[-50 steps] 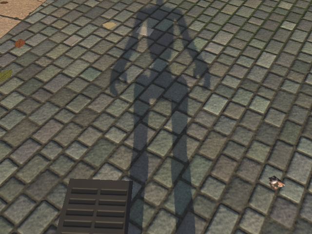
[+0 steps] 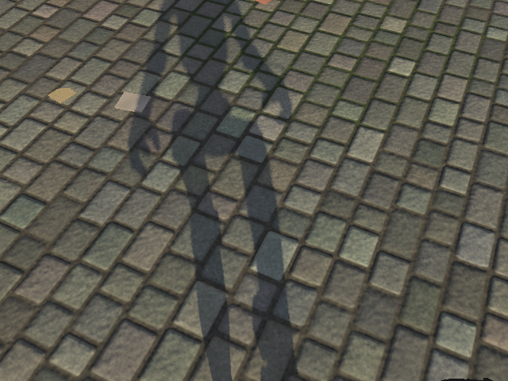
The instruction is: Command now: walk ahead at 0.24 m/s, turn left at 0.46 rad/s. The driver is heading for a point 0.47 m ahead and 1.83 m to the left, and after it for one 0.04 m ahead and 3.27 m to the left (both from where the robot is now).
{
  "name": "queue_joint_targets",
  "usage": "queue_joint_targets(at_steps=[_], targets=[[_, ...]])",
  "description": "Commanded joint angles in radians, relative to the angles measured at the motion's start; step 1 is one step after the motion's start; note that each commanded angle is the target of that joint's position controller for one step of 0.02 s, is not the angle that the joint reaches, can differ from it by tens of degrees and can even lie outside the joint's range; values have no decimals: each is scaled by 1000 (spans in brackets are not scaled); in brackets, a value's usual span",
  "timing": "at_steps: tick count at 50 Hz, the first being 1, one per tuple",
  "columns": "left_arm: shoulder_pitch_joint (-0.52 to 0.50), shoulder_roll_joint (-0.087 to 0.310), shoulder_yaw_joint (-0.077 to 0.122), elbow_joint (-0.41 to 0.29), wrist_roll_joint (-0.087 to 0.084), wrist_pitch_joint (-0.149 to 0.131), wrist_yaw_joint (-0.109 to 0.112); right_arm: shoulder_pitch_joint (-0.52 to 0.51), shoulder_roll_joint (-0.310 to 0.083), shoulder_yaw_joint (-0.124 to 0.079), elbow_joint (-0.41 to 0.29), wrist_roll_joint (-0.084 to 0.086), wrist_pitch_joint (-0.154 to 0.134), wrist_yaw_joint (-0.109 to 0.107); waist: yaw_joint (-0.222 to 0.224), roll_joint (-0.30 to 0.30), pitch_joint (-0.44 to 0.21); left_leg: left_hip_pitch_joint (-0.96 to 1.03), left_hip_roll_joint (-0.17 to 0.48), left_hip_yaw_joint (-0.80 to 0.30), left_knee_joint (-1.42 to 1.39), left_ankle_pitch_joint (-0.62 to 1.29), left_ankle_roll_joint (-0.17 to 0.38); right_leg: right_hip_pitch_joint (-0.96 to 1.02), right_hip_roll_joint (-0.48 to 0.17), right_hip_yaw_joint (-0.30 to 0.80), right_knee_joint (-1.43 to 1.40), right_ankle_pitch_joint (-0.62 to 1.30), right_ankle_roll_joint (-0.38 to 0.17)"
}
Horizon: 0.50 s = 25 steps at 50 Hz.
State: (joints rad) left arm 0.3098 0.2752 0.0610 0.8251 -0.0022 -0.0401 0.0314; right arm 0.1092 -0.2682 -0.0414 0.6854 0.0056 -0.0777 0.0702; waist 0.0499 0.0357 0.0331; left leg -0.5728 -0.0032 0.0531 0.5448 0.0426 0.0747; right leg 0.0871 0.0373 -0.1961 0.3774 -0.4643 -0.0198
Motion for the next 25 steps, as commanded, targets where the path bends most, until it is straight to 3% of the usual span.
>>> queue_joint_targets(at_steps=[1,2,3,4,5,6,8,10,12,14,16,18,20,22,23,24,25], targets=[[-21,126,20,-104,18,-2,14,303,-260,-89,-24,-7,3,-33,-167,50,-267,596,95,-199,-22,383,118,-299,-122,18,704,690,23],[138,28,-17,-128,36,-21,-12,234,-325,-89,-70,-25,-1,-37,-45,249,-447,960,398,-720,3,673,393,-689,83,172,1118,-240,96],[71,161,7,-110,15,-36,-31,245,-256,-80,-95,-21,14,-37,-143,50,-575,950,367,-719,-69,499,376,-713,32,356,1176,-183,78],[-43,176,11,-154,-18,-36,-34,175,-214,-68,-111,-13,21,-40,-135,13,-433,825,318,-588,-100,368,317,-753,-16,348,1116,-108,56],[-82,156,8,-162,-8,-28,-23,123,-179,-60,-109,5,30,-44,-96,-93,-267,636,261,-499,-145,271,263,-773,-51,315,1015,-53,57],[-96,159,11,-165,4,-12,-10,93,-160,-53,-117,9,36,-51,-72,-82,-189,495,237,-460,-177,227,247,-744,-74,307,943,-18,62],[-50,145,14,-159,8,16,-4,53,-170,-57,-127,-11,45,-53,-18,-18,-129,301,179,-409,-229,180,231,-628,-76,292,831,10,74],[-29,110,4,-148,15,21,7,47,-187,-66,-126,-15,46,-61,-9,10,-143,246,151,-357,-215,293,224,-589,-63,270,705,36,100],[-46,104,1,-148,19,24,15,54,-205,-73,-123,-8,58,-75,-18,22,-192,257,141,-352,-190,286,210,-577,-53,276,621,99,120],[-78,108,2,-152,13,32,16,40,-209,-75,-131,1,77,-88,-28,44,-211,247,117,-366,-188,98,176,-559,-43,285,551,174,127],[-122,107,4,-166,7,35,12,28,-204,-74,-139,2,95,-96,-42,76,-187,225,95,-399,-198,-119,148,-546,-31,292,477,208,124],[-154,108,6,-178,4,27,6,33,-201,-75,-142,0,105,-98,-58,110,-162,232,92,-444,-192,-215,136,-533,-20,298,397,201,115],[-161,116,12,-184,1,11,-2,44,-196,-75,-144,0,110,-96,-65,135,-159,278,101,-497,-153,-174,129,-508,-8,302,304,175,100],[-110,120,23,-170,-2,-5,-11,27,-181,-70,-150,11,115,-97,-27,141,-160,293,78,-522,-86,-111,94,-401,-9,287,91,268,68],[-84,158,36,-165,6,-9,-10,49,-152,-62,-151,14,117,-98,-26,100,-164,244,35,-493,-17,-200,49,-301,-94,336,1,344,34],[-100,230,51,-185,22,-2,-2,117,-89,-46,-146,0,117,-95,-78,-128,-181,133,-79,-334,216,-521,-15,-200,-331,534,-33,496,-56],[-101,259,60,-170,56,8,-7,92,-146,-63,-189,4,103,-91,-85,-372,-125,-58,-155,-195,406,-706,-64,-232,-453,756,-71,636,-223]])
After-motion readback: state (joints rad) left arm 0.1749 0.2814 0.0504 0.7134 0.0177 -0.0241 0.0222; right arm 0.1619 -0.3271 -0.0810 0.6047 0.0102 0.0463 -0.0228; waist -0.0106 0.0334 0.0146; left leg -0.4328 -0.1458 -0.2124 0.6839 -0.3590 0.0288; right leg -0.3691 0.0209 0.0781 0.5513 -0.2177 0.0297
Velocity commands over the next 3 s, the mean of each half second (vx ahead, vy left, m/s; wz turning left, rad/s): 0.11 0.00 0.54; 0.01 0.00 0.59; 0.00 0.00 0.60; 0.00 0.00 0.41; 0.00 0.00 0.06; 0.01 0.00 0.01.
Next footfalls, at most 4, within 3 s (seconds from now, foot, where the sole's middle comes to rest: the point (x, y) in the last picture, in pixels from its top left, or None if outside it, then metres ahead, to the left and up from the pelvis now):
0.46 right None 0.26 -0.14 -0.75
0.88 left None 0.12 0.09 -0.75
1.34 right None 0.27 -0.07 -0.75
1.76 left None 0.04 0.07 -0.75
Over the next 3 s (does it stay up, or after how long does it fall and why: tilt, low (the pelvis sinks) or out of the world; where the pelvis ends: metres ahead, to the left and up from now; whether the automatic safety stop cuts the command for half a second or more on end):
stays up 0.13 0.00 0.02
